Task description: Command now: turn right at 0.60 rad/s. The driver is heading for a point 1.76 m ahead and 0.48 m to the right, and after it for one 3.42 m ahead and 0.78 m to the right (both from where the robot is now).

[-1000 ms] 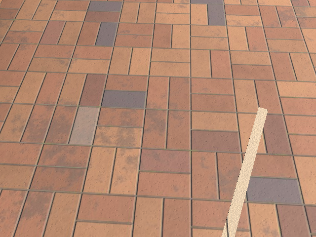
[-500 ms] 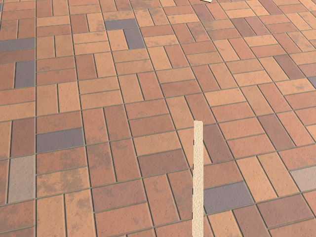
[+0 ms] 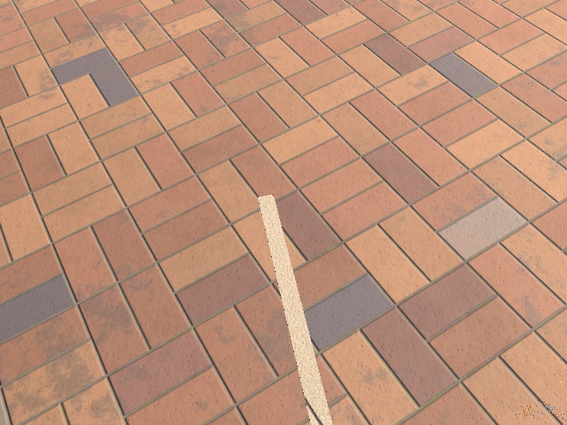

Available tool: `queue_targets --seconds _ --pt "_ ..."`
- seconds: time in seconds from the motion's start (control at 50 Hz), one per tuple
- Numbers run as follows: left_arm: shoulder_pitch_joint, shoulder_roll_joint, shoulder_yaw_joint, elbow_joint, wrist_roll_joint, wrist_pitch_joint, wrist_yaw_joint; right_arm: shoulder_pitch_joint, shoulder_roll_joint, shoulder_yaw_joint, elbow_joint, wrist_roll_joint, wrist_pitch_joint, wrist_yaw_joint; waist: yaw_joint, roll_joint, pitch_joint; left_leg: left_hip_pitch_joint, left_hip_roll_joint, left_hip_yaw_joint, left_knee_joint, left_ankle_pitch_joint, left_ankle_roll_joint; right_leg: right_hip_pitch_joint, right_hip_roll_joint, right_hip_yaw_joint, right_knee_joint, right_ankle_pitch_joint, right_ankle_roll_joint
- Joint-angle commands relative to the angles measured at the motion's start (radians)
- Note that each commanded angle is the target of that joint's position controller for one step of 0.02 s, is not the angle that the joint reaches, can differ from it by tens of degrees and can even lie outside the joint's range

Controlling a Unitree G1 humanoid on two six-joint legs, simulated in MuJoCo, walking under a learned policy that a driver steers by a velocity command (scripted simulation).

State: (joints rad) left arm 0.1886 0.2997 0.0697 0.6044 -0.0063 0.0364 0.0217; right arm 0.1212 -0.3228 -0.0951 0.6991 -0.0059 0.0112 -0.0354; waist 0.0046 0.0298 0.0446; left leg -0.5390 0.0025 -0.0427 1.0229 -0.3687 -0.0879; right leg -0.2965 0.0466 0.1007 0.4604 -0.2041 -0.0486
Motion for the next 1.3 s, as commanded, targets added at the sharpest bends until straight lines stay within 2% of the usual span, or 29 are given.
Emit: queue_targets --seconds 0.02,0.14,0.2,0.22,0.24,0.26,0.28,0.34,0.4,0.46,0.56,0.6,0.62,0.64,0.66,0.68,0.7,0.74,0.78,0.84,0.92,1.06,1.14,1.16,1.18,1.2,1.22,1.26,1.3 --pt "-0.027 0.177 0.052 -0.068 -0.002 -0.009 0.012 -0.038 -0.051 -0.008 -0.076 0.002 -0.018 0.005 0.008 -0.174 -0.142 -0.015 -0.009 -0.029 -0.137 0.023 -0.004 0.167 -0.218 0.258 -0.091 0.265 -0.179" --pt "-0.052 0.191 0.057 -0.072 -0.008 0.002 -0.003 -0.031 -0.068 -0.012 -0.085 0.015 -0.036 0.027 0.016 -0.199 -0.128 0.128 -0.047 -0.042 -0.352 -0.012 0.024 0.115 -0.207 0.4 -0.066 0.218 -0.177" --pt "-0.091 0.177 0.052 -0.077 -0.026 0.01 0.001 0.042 -0.068 -0.02 -0.066 0.012 -0.048 0.036 -0.037 -0.183 -0.139 0.297 -0.041 -0.025 -0.629 0.174 0.058 0.077 -0.15 0.412 -0.002 0.203 -0.117" --pt "-0.063 0.144 0.043 -0.077 -0.022 0.009 0.004 0.069 -0.113 -0.032 -0.064 0.0 -0.048 0.031 -0.029 -0.115 -0.165 0.419 0.073 -0.102 -0.667 0.261 0.099 -0.009 -0.102 0.364 0.076 0.048 -0.063" --pt "0.002 0.099 0.033 -0.08 -0.014 0.003 0.002 0.036 -0.199 -0.046 -0.078 -0.018 -0.037 0.024 0.037 0.155 -0.151 0.496 0.282 -0.321 -0.688 0.451 0.219 -0.188 0.053 0.168 0.279 -0.287 0.009" --pt "-0.014 0.173 0.058 -0.082 -0.011 -0.007 0.005 0.043 -0.178 -0.044 -0.081 -0.042 -0.038 0.028 0.002 0.237 -0.121 0.427 0.41 -0.471 -0.724 0.512 0.362 -0.287 0.078 0.072 0.515 -0.464 0.061" --pt "0.004 0.227 0.079 -0.064 -0.009 -0.007 0.005 0.005 -0.129 -0.027 -0.097 -0.033 -0.041 0.023 0.017 0.15 -0.105 0.397 0.396 -0.408 -0.719 0.48 0.37 -0.292 0.022 0.079 0.666 -0.402 0.087" --pt "0.033 0.17 0.075 -0.02 -0.015 0.021 0.006 -0.063 -0.07 -0.005 -0.11 -0.001 -0.034 0.006 0.024 0.1 -0.058 0.385 0.257 -0.184 -0.701 0.407 0.285 -0.323 -0.001 0.039 0.789 -0.241 0.137" --pt "-0.031 0.117 0.054 -0.052 -0.026 0.021 -0.002 -0.006 -0.084 -0.007 -0.098 -0.012 -0.018 -0.006 -0.022 0.132 -0.062 0.45 0.232 -0.093 -0.708 0.438 0.299 -0.339 -0.026 -0.036 0.671 -0.194 0.161" --pt "-0.069 0.093 0.038 -0.078 -0.016 0.018 -0.013 0.02 -0.123 -0.022 -0.088 -0.01 -0.007 -0.006 -0.05 0.144 -0.1 0.504 0.27 -0.064 -0.694 0.48 0.315 -0.282 -0.069 -0.067 0.513 -0.217 0.164" --pt "-0.035 0.096 0.034 -0.079 -0.011 0.021 -0.028 0.013 -0.163 -0.032 -0.072 0.018 -0.002 0.017 -0.037 0.16 -0.118 0.447 0.298 -0.027 -0.656 0.534 0.309 -0.083 -0.055 -0.137 0.249 -0.195 0.115" --pt "0.043 0.09 0.038 -0.047 -0.008 0.021 -0.032 -0.011 -0.151 -0.024 -0.063 0.04 -0.003 0.02 0.014 0.137 -0.123 0.398 0.277 0.005 -0.58 0.502 0.26 0.065 -0.028 -0.163 0.004 -0.014 0.063" --pt "0.066 0.113 0.044 -0.039 -0.006 0.019 -0.027 0.043 -0.113 -0.011 -0.036 0.041 -0.009 0.024 0.018 0.078 -0.129 0.319 0.243 0.046 -0.516 0.407 0.193 0.193 -0.034 -0.122 -0.102 0.113 0.033" --pt "0.09 0.191 0.058 -0.051 -0.003 0.016 -0.014 0.073 -0.039 0.016 -0.044 -0.005 -0.015 0.032 -0.008 -0.158 -0.174 0.141 0.153 0.142 -0.3 0.083 0.086 0.368 -0.237 0.144 -0.12 0.415 -0.024" --pt "0.05 0.23 0.054 -0.068 0.025 0.003 -0.012 0.018 -0.024 0.027 -0.086 -0.022 -0.016 0.027 -0.003 -0.325 -0.16 -0.022 0.054 0.12 -0.145 -0.282 0.025 0.304 -0.437 0.342 -0.098 0.543 -0.228" --pt "0.058 0.178 0.042 -0.065 0.042 -0.017 -0.019 -0.03 -0.099 0.004 -0.083 -0.001 -0.01 0.014 0.055 -0.224 -0.171 -0.011 0.071 0.034 -0.007 -0.3 0.015 0.236 -0.422 0.321 -0.121 0.45 -0.287" --pt "0.025 0.15 0.028 -0.046 0.041 -0.031 -0.021 -0.026 -0.114 -0.004 -0.072 0.013 -0.003 0.013 0.029 -0.205 -0.137 -0.007 0.078 0.01 0.04 -0.247 0.02 0.2 -0.362 0.242 -0.128 0.373 -0.245" --pt "0.027 0.144 0.029 -0.015 -0.001 -0.039 -0.014 0.014 -0.12 -0.011 -0.039 0.005 0.001 0.015 0.03 -0.186 -0.109 -0.077 0.079 0.022 0.04 -0.105 0.021 0.236 -0.289 0.212 -0.194 -0.05 -0.174" --pt "0.049 0.126 0.017 0.006 0.0 -0.046 -0.007 0.013 -0.107 -0.009 -0.031 0.016 -0.011 0.026 0.034 -0.199 -0.058 -0.109 0.072 0.033 0.035 0.021 0.028 0.22 -0.267 0.233 -0.27 -0.275 -0.164" --pt "0.06 0.119 0.014 0.016 0.01 -0.066 -0.001 -0.011 -0.095 -0.006 -0.029 0.023 -0.041 0.034 0.037 -0.172 -0.021 -0.141 0.077 0.024 -0.076 0.107 0.046 0.254 -0.272 0.23 -0.315 -0.264 -0.164" --pt "0.076 0.144 0.024 0.037 0.002 -0.088 -0.005 -0.034 -0.059 0.011 -0.026 0.02 -0.068 0.044 0.047 -0.155 -0.013 -0.079 0.074 0.029 -0.272 0.161 0.053 0.242 -0.274 0.185 -0.328 -0.188 -0.167" --pt "0.124 0.175 0.034 0.082 -0.017 -0.09 -0.027 -0.065 -0.062 0.026 -0.045 0.033 -0.092 0.067 0.061 -0.134 0.018 0.057 0.056 0.052 -0.44 0.151 0.093 0.156 -0.297 0.174 -0.293 -0.201 -0.177" --pt "0.116 0.124 0.013 0.098 -0.008 -0.083 -0.033 0.14 -0.097 0.01 0.017 0.034 -0.101 0.06 -0.054 -0.096 -0.046 0.41 0.022 0.075 -0.535 0.167 0.145 0.016 -0.225 0.097 -0.096 -0.101 -0.11" --pt "0.096 0.059 -0.01 0.082 0.008 -0.088 -0.034 0.275 -0.164 -0.009 0.037 0.027 -0.104 0.049 -0.111 0.041 -0.124 0.584 0.172 -0.121 -0.606 0.101 0.199 -0.094 -0.13 -0.008 0.207 -0.081 -0.05" --pt "0.118 0.025 -0.021 0.025 0.0 -0.111 -0.028 0.346 -0.287 -0.036 0.044 0.013 -0.102 0.054 -0.102 0.304 -0.191 0.766 0.383 -0.567 -0.756 -0.134 0.357 -0.394 0.001 -0.096 0.545 -0.316 0.021" --pt "0.092 0.123 0.004 0.032 -0.019 -0.124 -0.024 0.323 -0.197 -0.012 0.037 0.015 -0.108 0.061 -0.112 0.175 -0.151 0.733 0.395 -0.666 -0.819 -0.314 0.382 -0.503 -0.036 0.0 0.698 -0.353 0.026" --pt "0.063 0.154 0.015 0.029 -0.033 -0.129 -0.028 0.268 -0.148 0.006 0.028 0.015 -0.11 0.061 -0.088 0.134 -0.063 0.675 0.367 -0.564 -0.82 -0.295 0.349 -0.557 -0.084 0.003 0.735 -0.262 0.009" --pt "0.041 0.123 0.01 0.04 -0.014 -0.129 -0.03 0.195 -0.099 0.022 0.011 0.004 -0.109 0.062 -0.054 0.059 -0.009 0.576 0.284 -0.389 -0.836 -0.084 0.314 -0.532 -0.14 -0.017 0.68 -0.112 0.01" --pt "0.051 0.094 0.008 0.049 -0.006 -0.122 -0.036 0.175 -0.088 0.028 0.006 -0.001 -0.111 0.058 -0.028 0.078 -0.007 0.501 0.23 -0.268 -0.869 0.097 0.296 -0.451 -0.16 -0.032 0.623 -0.02 0.026"
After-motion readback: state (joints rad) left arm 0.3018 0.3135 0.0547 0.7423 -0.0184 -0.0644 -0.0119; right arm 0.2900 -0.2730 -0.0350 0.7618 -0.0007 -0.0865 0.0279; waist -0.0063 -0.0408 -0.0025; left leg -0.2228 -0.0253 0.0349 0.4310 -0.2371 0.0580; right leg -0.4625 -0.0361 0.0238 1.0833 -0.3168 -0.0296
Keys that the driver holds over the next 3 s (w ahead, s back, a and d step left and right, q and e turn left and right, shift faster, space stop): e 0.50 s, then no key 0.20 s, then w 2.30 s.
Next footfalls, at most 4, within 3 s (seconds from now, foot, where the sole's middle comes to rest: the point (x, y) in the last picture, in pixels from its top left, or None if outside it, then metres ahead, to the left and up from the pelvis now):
0.22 left None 0.07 0.13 -0.78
0.62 right None -0.02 -0.12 -0.78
1.16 left None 0.21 0.05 -0.78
1.66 right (454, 424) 0.44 -0.29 -0.78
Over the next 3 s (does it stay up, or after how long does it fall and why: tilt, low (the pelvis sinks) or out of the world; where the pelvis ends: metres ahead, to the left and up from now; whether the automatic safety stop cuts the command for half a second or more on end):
stays up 0.99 -0.42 0.00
